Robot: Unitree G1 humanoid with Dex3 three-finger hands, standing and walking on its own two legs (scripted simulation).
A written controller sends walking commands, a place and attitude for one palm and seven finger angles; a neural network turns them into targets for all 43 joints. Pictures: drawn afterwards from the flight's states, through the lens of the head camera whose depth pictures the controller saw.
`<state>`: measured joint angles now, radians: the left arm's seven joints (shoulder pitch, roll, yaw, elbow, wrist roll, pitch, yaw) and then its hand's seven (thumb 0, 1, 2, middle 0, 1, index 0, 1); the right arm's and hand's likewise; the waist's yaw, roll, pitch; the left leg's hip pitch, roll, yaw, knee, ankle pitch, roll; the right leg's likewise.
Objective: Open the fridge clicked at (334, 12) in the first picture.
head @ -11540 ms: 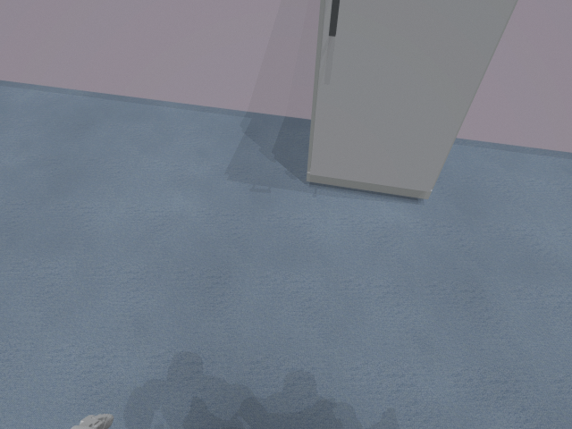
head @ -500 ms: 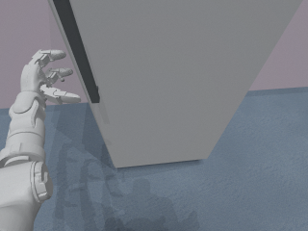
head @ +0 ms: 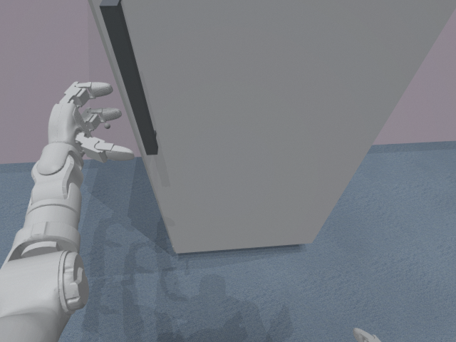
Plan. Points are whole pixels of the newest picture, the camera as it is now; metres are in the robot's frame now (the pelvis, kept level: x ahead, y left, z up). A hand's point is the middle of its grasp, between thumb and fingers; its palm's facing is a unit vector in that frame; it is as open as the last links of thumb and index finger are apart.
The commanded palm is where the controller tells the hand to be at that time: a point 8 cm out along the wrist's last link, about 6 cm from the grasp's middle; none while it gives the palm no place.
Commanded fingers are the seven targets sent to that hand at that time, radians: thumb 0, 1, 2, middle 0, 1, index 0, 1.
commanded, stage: move the hooked fingers beside the handle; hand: left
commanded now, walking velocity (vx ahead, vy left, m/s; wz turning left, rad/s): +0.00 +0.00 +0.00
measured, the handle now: (137, 87) +0.51 +0.17 +0.18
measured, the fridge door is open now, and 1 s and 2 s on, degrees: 0 0 0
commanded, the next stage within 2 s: feel for the door with the fingertips in 0.18 s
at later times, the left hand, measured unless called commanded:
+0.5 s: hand (120, 126) +0.45 +0.19 +0.14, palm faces +0.08 -1.00 +0.01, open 14.0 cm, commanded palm +0.42 +0.24 +0.14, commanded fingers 0.00 -0.50 0.30 -0.30 -1.20 -0.30 -1.20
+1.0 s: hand (129, 117) +0.47 +0.18 +0.14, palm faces +0.10 -1.00 -0.02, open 14.0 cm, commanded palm +0.44 +0.23 +0.14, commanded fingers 0.00 -0.50 0.30 -0.30 -1.20 -0.30 -1.20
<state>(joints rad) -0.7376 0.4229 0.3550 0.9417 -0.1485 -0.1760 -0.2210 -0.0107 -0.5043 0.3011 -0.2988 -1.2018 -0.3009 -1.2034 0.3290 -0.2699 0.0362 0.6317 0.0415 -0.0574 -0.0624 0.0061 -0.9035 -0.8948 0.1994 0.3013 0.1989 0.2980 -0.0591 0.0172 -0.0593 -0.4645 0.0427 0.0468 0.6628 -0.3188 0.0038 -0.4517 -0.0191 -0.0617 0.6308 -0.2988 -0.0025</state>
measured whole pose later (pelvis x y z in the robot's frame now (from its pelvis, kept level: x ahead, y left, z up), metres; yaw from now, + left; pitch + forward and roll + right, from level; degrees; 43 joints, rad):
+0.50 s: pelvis -0.01 +0.00 +0.00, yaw +0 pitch +7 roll -1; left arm -0.77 0.39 0.32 0.95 -0.16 -0.18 -0.19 -0.01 -0.51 0.30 -0.30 -1.20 -0.30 -1.20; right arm 0.35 -0.28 0.03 0.66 0.04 -0.06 -0.06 0.01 -0.90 -0.89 0.20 0.30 0.20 0.30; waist -0.06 0.02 -0.05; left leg -0.47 0.04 0.04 0.67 -0.31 0.00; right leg -0.46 -0.02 -0.07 0.64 -0.29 -0.01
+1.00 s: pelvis +0.00 -0.01 +0.00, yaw +0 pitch +8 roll -1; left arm -0.84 0.40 0.32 1.04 -0.12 -0.22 -0.14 -0.01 -0.50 0.30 -0.30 -1.21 -0.30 -1.20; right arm 0.36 -0.27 0.02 0.67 0.03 -0.05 -0.06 0.01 -0.90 -0.89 0.20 0.30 0.20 0.30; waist -0.08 0.02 -0.05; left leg -0.49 0.05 0.04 0.67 -0.31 -0.01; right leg -0.48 -0.01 -0.06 0.64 -0.30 -0.01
